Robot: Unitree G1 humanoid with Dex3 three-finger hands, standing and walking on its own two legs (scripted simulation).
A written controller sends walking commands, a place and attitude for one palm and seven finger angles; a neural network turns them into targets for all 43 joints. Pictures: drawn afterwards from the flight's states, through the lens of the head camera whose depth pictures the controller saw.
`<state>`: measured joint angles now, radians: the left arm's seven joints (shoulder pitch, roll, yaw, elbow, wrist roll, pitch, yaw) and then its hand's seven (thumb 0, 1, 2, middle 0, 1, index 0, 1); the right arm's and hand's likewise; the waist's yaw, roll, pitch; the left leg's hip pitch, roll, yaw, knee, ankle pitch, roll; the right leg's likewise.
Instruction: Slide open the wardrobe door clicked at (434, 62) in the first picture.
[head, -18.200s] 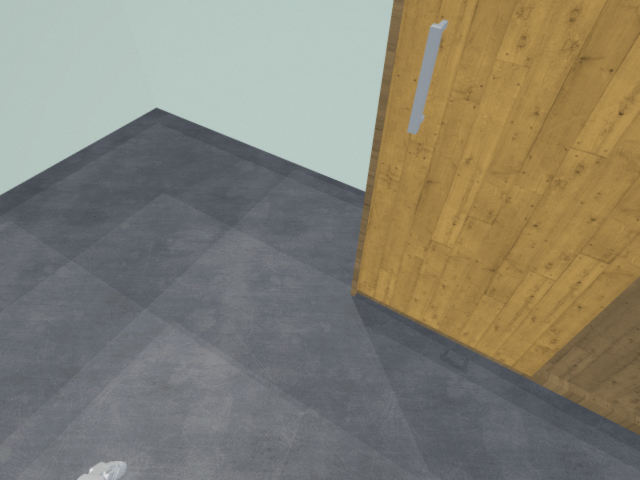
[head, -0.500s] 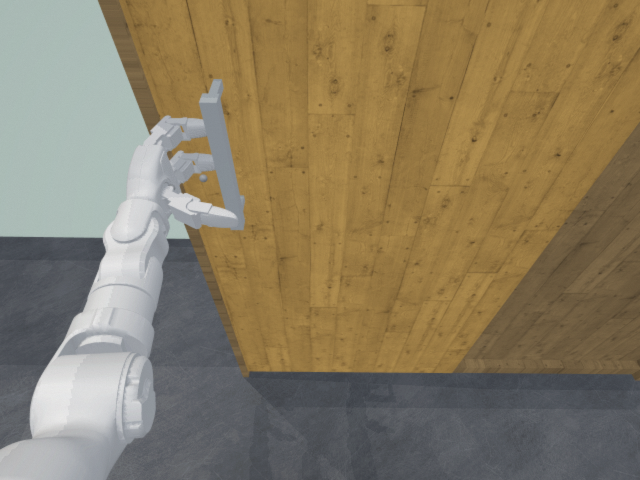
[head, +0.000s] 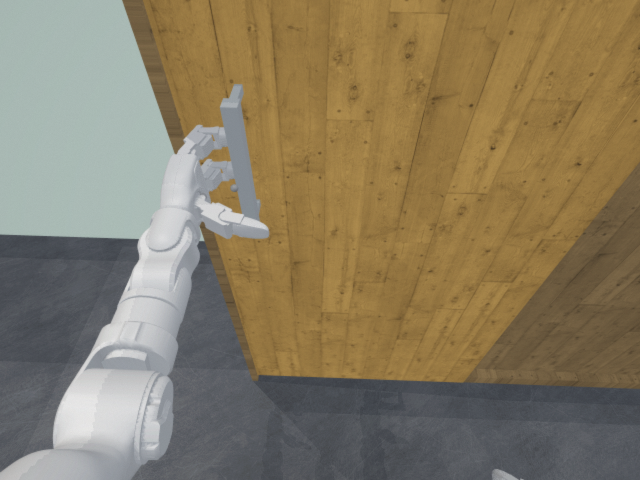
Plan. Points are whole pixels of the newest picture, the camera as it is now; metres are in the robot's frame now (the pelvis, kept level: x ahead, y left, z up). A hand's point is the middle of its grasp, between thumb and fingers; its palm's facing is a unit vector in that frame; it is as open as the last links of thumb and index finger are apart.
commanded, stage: slide the fingers in behind the handle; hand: left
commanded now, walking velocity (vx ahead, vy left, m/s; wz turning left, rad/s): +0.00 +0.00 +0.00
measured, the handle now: (245, 166) +0.49 +0.11 +0.14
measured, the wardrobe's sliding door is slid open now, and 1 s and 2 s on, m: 0.00 0.00 0.00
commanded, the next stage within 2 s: grip the handle and tug to test in 1.14 s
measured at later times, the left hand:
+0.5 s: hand (254, 187) +0.44 +0.09 +0.14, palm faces -0.04 -1.00 +0.00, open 14.0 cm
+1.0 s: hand (257, 187) +0.44 +0.09 +0.14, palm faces -0.05 -1.00 +0.01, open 13.9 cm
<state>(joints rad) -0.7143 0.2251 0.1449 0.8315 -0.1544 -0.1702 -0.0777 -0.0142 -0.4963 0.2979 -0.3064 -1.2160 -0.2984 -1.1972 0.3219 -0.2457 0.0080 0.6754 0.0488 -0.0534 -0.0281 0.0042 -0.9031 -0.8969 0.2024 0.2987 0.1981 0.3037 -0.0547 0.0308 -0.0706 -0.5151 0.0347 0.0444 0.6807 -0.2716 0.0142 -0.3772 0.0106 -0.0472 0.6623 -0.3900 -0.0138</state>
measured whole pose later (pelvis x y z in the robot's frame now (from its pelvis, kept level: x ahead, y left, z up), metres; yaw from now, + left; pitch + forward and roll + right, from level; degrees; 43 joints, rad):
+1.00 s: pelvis +0.00 -0.01 +0.00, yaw +0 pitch +6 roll +0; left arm -0.72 0.19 0.14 0.85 -0.15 -0.18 -0.05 -0.01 -0.50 0.30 -0.33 -1.22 -0.32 -1.21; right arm 0.32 -0.25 0.00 0.68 0.04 -0.03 -0.03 0.00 -0.90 -0.90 0.20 0.30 0.20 0.30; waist -0.07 0.03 -0.07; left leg -0.49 0.04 0.04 0.65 -0.26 0.00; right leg -0.36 0.02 -0.05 0.64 -0.38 -0.03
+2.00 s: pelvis +0.00 -0.01 +0.00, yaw +0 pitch +6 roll -1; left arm -0.73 0.17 0.11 0.85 -0.13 -0.18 0.02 0.01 0.79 0.85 -0.44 -1.39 -0.42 -1.38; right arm 0.34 -0.24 0.00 0.70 0.04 -0.04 -0.02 0.00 -0.90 -0.90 0.20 0.30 0.20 0.30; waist -0.07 0.03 -0.07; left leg -0.51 0.04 0.04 0.67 -0.27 0.00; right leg -0.37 0.02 -0.05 0.66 -0.39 -0.03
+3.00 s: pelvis +0.04 -0.01 +0.01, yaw +1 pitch +5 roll +0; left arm -0.47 0.11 0.04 0.40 -0.14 0.04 0.03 0.03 0.76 0.83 -0.38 -1.40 -0.39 -1.40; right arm 0.24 -0.24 -0.01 0.63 0.03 0.03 -0.02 0.00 -0.90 -0.90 0.20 0.30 0.20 0.30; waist -0.01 0.03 -0.08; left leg -0.39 0.02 0.02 0.60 -0.30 0.00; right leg -0.24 0.01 -0.06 0.57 -0.40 -0.02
